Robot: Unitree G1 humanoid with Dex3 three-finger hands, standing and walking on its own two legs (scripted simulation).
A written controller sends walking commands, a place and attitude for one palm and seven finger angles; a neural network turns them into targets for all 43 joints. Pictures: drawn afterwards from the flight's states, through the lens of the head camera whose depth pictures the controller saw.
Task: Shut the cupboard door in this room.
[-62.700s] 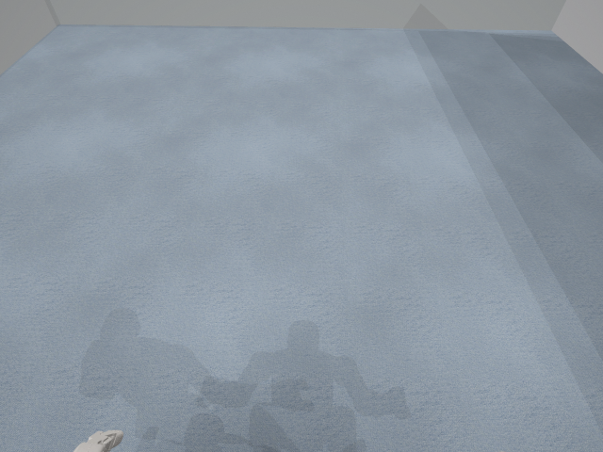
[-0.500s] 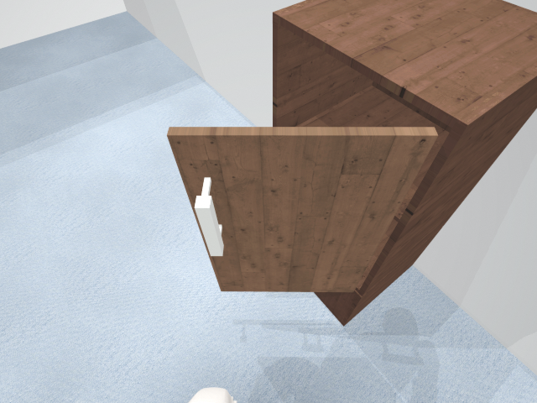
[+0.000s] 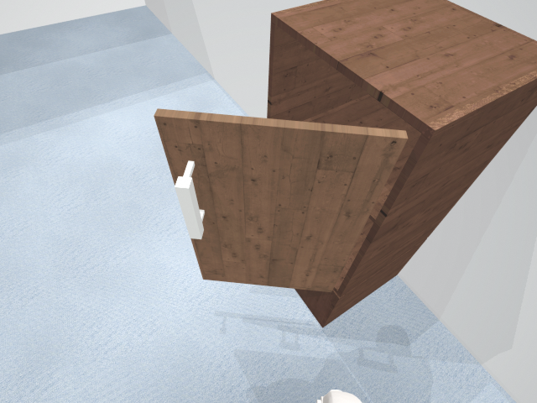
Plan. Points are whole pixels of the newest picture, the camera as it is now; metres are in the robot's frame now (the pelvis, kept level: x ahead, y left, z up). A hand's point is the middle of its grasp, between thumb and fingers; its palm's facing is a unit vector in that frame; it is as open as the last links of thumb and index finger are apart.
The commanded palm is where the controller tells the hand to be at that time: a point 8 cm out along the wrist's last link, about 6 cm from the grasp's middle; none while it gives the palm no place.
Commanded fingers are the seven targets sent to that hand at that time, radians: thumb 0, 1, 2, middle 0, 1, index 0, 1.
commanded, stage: come to a stop and stand still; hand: left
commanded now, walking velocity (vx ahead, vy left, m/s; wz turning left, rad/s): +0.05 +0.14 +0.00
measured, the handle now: (193, 201) +0.44 +0.18 -0.01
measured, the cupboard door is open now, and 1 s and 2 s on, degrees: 52 52 52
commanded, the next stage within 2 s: look again from close up in 1.14 s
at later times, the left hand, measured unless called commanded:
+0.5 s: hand out of the picture +0.06 +0.12 -0.18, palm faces +0.02 -0.97 -0.25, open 7.3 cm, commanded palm none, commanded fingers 0.00 0.90 0.90 -0.20 -0.30 -0.20 -0.30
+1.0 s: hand out of the picture +0.09 +0.12 -0.16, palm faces -0.04 -0.96 -0.26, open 7.3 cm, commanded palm none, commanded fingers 0.00 0.90 0.90 -0.20 -0.30 -0.20 -0.30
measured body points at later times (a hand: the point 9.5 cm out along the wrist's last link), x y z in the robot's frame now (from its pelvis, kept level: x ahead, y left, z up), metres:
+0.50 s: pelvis +0.01 -0.07 -0.02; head +0.05 -0.08 +0.43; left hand +0.06 +0.17 -0.16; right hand +0.06 -0.30 -0.18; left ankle -0.02 +0.06 -0.73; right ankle +0.00 -0.19 -0.74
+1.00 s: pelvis +0.03 -0.07 +0.00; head +0.06 -0.10 +0.45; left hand +0.09 +0.17 -0.14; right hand +0.03 -0.29 -0.17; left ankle -0.01 +0.06 -0.74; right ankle +0.00 -0.19 -0.74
